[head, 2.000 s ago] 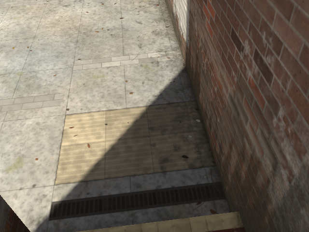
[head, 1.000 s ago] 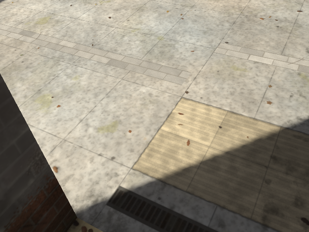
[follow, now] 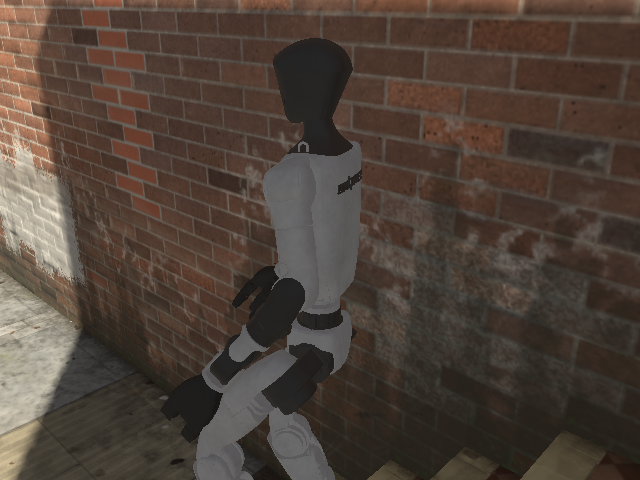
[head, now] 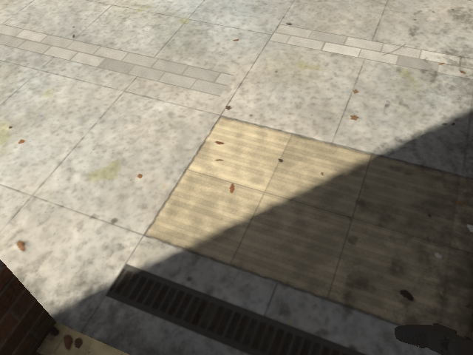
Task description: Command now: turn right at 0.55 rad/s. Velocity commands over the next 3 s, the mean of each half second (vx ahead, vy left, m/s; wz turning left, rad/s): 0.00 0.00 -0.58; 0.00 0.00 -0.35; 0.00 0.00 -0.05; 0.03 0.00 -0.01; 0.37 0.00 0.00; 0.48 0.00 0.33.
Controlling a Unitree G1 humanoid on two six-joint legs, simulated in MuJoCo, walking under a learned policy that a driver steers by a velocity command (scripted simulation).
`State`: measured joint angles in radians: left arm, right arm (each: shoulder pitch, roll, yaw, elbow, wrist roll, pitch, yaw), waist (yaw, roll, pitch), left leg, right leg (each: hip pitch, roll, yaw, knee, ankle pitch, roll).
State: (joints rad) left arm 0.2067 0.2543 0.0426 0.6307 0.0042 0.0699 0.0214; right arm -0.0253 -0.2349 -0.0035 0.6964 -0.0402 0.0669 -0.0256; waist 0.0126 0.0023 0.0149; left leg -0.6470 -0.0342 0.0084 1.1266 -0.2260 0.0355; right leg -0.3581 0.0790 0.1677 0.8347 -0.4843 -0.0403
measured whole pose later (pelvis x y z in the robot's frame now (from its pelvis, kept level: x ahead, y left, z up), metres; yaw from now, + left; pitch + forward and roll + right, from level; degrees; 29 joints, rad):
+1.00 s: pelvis -0.03 +0.03 +0.01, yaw -25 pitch -1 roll +0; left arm 0.25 0.20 0.01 0.64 0.01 0.05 0.00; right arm 0.21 -0.20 0.03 0.67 -0.01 0.03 0.01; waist 0.01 -0.01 -0.03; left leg -0.29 -0.06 0.00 0.68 -0.40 0.05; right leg -0.32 0.09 0.16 0.74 -0.41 -0.03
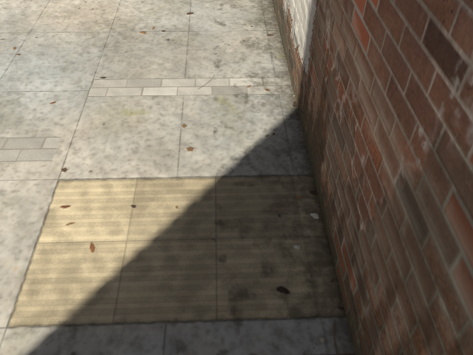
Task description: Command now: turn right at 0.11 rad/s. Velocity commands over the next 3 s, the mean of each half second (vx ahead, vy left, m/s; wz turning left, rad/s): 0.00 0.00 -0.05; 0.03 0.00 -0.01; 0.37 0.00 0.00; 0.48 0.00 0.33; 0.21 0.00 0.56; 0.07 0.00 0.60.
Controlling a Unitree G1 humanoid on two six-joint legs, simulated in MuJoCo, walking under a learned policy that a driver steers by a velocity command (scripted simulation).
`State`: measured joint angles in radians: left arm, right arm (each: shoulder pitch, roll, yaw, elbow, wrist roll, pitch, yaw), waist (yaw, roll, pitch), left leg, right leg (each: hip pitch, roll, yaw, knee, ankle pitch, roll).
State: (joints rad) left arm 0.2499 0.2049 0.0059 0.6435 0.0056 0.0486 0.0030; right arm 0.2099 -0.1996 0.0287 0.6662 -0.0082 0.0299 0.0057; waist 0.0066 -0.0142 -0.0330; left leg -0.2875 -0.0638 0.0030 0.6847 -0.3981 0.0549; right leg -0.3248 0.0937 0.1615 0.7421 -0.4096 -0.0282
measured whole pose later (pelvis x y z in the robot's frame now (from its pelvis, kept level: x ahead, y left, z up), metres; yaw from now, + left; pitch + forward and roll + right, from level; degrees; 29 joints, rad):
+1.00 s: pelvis +0.03 +0.03 +0.03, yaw +1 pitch -2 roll +0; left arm 0.30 0.21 0.02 1.00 0.00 0.03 0.01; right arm 0.34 -0.21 -0.01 0.91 -0.03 0.00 0.01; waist -0.03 -0.02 0.00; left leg -0.10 -0.12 -0.01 0.39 -0.26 0.11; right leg -0.14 -0.01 0.12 0.46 -0.32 -0.01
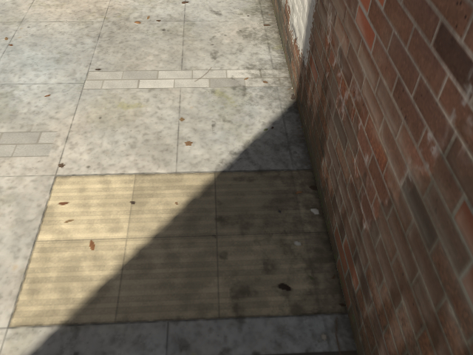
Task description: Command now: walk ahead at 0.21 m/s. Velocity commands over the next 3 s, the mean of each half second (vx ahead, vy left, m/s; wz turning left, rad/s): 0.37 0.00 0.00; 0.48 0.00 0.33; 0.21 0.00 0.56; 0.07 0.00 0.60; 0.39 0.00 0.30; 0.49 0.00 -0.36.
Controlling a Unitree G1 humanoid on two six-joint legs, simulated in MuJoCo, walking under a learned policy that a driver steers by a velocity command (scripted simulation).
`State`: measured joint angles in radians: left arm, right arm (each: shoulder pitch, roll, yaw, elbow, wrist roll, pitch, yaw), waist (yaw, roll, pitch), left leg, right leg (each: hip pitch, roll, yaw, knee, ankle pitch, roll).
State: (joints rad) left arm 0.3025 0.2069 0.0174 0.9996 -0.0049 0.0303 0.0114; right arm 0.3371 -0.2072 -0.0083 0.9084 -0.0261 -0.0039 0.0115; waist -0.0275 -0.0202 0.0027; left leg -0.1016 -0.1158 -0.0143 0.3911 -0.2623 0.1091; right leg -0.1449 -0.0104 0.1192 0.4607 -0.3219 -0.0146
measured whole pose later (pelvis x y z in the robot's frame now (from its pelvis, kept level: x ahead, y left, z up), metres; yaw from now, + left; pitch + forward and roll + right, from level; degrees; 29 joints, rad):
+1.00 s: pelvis +0.39 -0.16 -0.31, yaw +8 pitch -2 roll -3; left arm 0.54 0.15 0.01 1.00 0.00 -0.08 0.08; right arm -0.06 -0.24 -0.04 0.80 -0.05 -0.02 0.07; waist 0.11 0.10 0.07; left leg -0.62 0.00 -0.12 0.72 0.42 0.03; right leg -0.12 0.03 -0.21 1.11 -0.92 -0.05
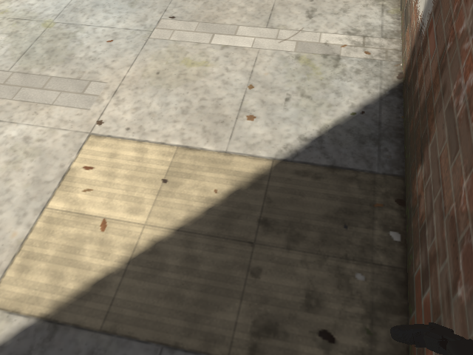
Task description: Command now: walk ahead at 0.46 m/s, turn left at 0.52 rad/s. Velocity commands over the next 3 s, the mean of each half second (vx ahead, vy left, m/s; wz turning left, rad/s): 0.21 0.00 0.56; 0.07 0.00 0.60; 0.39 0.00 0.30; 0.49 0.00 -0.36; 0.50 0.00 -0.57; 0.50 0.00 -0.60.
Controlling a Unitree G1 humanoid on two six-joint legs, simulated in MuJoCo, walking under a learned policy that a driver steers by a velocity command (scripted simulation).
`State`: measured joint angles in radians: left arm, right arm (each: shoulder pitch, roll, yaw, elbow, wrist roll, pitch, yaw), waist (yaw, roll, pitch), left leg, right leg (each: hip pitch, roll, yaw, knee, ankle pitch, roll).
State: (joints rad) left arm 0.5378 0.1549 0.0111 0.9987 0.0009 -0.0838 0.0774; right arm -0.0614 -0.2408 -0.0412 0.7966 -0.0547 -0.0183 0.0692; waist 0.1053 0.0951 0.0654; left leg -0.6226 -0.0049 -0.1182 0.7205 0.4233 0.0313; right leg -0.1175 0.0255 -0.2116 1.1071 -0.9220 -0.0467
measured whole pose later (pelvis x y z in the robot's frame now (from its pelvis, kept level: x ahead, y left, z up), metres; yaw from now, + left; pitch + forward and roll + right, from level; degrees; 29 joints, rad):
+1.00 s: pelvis +0.30 +0.08 -0.09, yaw +36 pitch +1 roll -1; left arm 0.17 0.29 0.08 0.70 0.01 0.05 -0.03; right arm 0.26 -0.26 -0.05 0.68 -0.03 0.07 0.04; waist -0.01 -0.05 -0.02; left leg -0.23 -0.07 -0.09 0.56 -0.36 0.06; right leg -0.58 -0.04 -0.02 1.17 -0.32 0.03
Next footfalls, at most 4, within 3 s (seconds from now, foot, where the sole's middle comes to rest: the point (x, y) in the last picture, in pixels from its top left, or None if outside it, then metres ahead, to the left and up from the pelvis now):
0.10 left None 0.21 0.09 -0.86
0.42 right None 0.42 -0.06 -0.86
0.80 left None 0.25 0.15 -0.86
1.20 right None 0.51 0.10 -0.86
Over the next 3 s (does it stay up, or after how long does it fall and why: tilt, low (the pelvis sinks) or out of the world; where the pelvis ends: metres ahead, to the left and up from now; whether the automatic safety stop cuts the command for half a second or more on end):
stays up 1.12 0.63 -0.07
